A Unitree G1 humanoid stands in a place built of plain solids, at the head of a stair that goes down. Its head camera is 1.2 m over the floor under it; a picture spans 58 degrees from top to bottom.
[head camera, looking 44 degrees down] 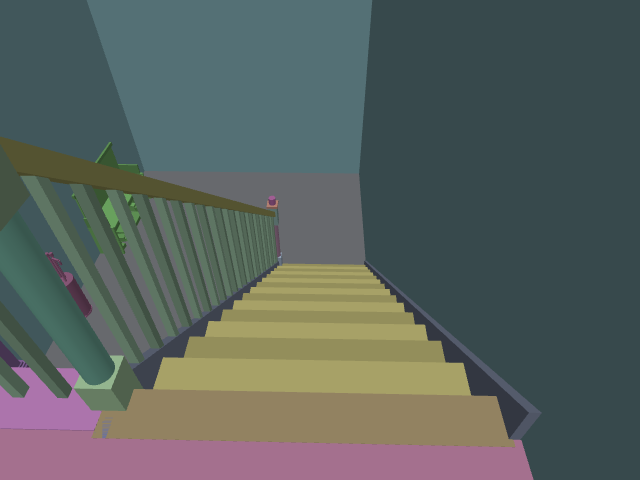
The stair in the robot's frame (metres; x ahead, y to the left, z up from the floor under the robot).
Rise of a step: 0.20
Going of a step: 0.23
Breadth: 1.09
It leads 1 degrees to the right of straight ahead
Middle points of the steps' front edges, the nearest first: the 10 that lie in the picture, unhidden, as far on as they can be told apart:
0.60 0.02 0.00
0.83 0.03 -0.20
1.05 0.02 -0.41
1.28 0.02 -0.61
1.51 0.01 -0.82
1.73 0.01 -1.02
1.96 0.00 -1.23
2.18 0.00 -1.43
2.41 -0.01 -1.64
2.64 -0.01 -1.84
